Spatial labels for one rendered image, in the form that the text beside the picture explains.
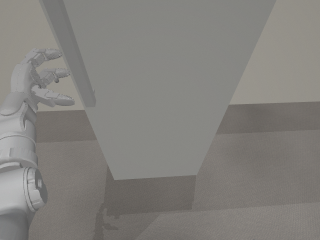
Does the robot left hand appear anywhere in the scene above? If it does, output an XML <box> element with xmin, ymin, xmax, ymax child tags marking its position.
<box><xmin>10</xmin><ymin>48</ymin><xmax>75</xmax><ymax>108</ymax></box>

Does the left robot upper arm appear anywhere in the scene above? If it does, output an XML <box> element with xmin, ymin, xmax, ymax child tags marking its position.
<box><xmin>0</xmin><ymin>167</ymin><xmax>48</xmax><ymax>240</ymax></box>

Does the left robot forearm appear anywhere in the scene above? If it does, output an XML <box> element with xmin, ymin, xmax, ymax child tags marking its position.
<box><xmin>0</xmin><ymin>92</ymin><xmax>38</xmax><ymax>173</ymax></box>

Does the handle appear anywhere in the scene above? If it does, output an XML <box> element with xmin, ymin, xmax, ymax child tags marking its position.
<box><xmin>42</xmin><ymin>0</ymin><xmax>96</xmax><ymax>108</ymax></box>

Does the fridge door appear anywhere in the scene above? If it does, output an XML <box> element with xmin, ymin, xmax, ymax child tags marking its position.
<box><xmin>39</xmin><ymin>0</ymin><xmax>277</xmax><ymax>180</ymax></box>

